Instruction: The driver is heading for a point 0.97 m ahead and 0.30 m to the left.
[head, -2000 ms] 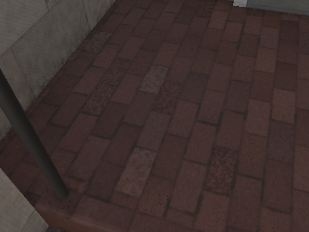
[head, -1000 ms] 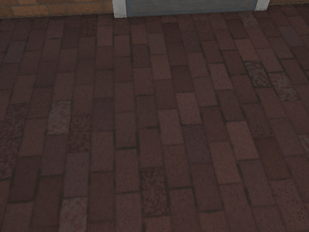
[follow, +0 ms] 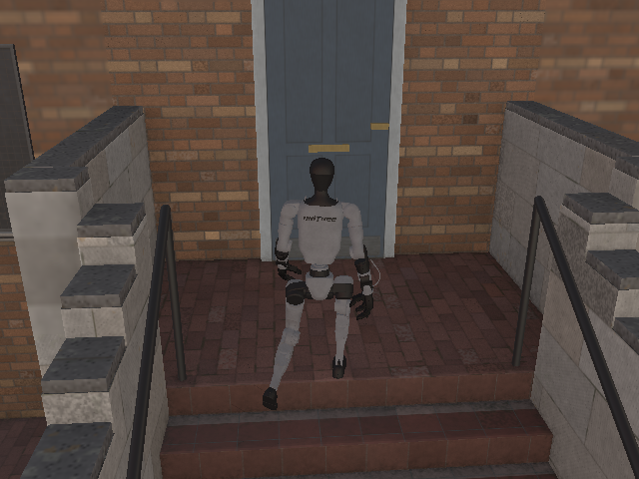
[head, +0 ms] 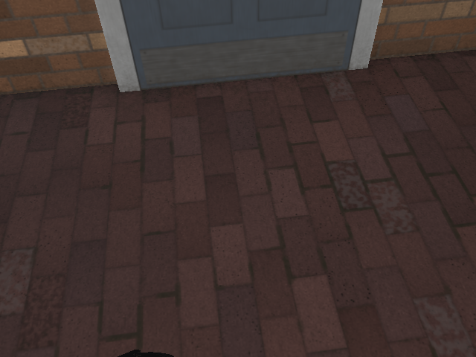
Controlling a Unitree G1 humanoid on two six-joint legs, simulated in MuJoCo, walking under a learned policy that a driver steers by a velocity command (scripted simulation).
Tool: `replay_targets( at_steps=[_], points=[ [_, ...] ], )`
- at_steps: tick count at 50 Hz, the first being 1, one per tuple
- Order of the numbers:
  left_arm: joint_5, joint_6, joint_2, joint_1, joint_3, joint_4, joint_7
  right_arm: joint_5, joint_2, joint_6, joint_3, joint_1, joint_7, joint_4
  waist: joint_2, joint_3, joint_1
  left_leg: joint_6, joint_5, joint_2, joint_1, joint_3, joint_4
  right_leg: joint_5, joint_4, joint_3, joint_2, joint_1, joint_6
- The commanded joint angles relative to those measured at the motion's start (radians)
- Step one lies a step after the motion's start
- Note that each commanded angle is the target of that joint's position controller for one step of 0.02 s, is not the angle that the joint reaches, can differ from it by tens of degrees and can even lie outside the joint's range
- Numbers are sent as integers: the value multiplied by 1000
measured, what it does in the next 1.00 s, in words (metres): climbs, turning left: left foot, then right foot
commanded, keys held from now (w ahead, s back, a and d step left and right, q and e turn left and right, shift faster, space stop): w+q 0.86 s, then w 0.14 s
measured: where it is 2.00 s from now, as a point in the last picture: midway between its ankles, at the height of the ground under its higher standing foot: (135, 220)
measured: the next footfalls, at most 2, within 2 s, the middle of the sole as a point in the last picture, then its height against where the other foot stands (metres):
left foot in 0.58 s outside the picture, level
right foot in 1.00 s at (210, 241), level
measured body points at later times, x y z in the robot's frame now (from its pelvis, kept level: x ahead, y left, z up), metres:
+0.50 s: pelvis +0.26 -0.01 +0.13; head +0.26 -0.02 +0.58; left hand +0.19 +0.19 -0.02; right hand +0.53 -0.16 +0.05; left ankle +0.37 +0.16 -0.55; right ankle +0.08 -0.11 -0.60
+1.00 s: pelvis +0.58 +0.09 +0.12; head +0.60 +0.10 +0.57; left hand +0.70 +0.42 +0.08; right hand +0.71 -0.15 -0.01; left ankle +0.38 +0.13 -0.59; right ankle +0.76 +0.07 -0.60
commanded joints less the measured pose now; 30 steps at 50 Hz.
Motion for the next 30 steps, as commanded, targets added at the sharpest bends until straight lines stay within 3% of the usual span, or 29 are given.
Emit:
replay_targets(
  at_steps=[1,2,3,4,5,6,7,8,9,12,15,19,22,24,27,28,29,30],
  points=[
    [-10,-8,183,194,71,90,15,1,29,-11,5,53,-14,-31,-215,-57,20,59,206,-60,-524,-64,706,-188,-876,736,-223,428,-82],
    [8,2,84,126,46,92,13,16,25,4,8,19,-16,-52,-125,-51,-25,74,236,-33,-526,-52,716,-111,-902,700,-255,369,-70],
    [20,10,26,94,33,107,20,21,39,22,15,13,-17,-58,-59,-29,-51,85,247,-20,-542,-50,690,-48,-932,650,-265,347,-60],
    [33,0,3,107,27,128,25,20,8,32,9,-16,-18,-60,-25,-8,-72,81,270,6,-568,-30,616,61,-940,565,-264,345,-44],
    [39,-9,-14,99,25,146,38,31,-4,34,10,-55,-12,-60,-15,14,-79,86,251,13,-572,-33,576,136,-955,460,-237,340,-21],
    [34,-20,27,104,42,141,49,49,-19,29,2,-117,1,-79,-30,53,-68,81,182,16,-579,11,530,109,-1008,344,-214,361,-20],
    [34,-29,26,113,41,137,61,40,-38,20,-2,-152,8,-81,-51,49,-54,81,168,11,-560,33,483,136,-1033,273,-199,378,-28],
    [45,-48,32,126,37,127,68,21,-48,9,-10,-180,18,-91,-92,68,-49,85,177,1,-548,49,497,229,-1078,199,-178,424,-19],
    [52,-58,34,145,35,136,71,11,-63,0,-10,-221,24,-106,-75,68,-35,96,206,-5,-568,46,447,306,-1091,135,-165,475,-18],
    [80,-61,102,291,46,154,74,39,-91,-11,-23,-353,17,-167,-82,40,41,93,260,-15,-637,73,152,564,-1139,-33,-135,758,-1],
    [103,-50,112,440,50,190,69,42,-47,4,-20,-395,6,-177,-96,31,84,46,259,-18,-675,122,-60,811,-1177,-81,-176,1008,-41],
    [76,-53,125,481,61,204,49,39,-8,32,-17,-499,18,-214,-105,85,87,19,183,6,-582,229,-311,1013,-1237,-151,-209,1088,-48],
    [56,-53,141,476,74,211,48,38,0,49,-17,-543,9,-226,-108,121,69,14,68,-17,-497,276,-463,1176,-1227,-183,-225,1154,-33],
    [45,-50,176,473,92,208,59,38,-22,48,-27,-522,2,-220,-128,121,43,7,-27,-53,-427,311,-525,1352,-1177,-202,-235,1215,-16],
    [53,-25,229,478,124,188,79,37,-72,30,-53,-416,-22,-188,-169,112,6,0,-141,-125,-298,347,-633,1560,-1016,-207,-262,1282,-2],
    [56,-14,238,465,130,181,83,48,-102,18,-66,-370,-34,-174,-174,106,-14,22,-78,-161,-201,369,-715,1632,-938,-210,-258,1252,4],
    [67,-8,226,450,126,175,80,57,-134,3,-82,-272,-52,-149,-186,54,-51,59,55,-196,30,366,-747,1635,-813,-211,-231,1129,14],
    [98,-18,158,476,100,174,72,30,-162,0,-101,-46,-85,-87,-137,-94,-101,155,166,-145,504,251,-580,1372,-554,-164,-209,789,70]
  ],
)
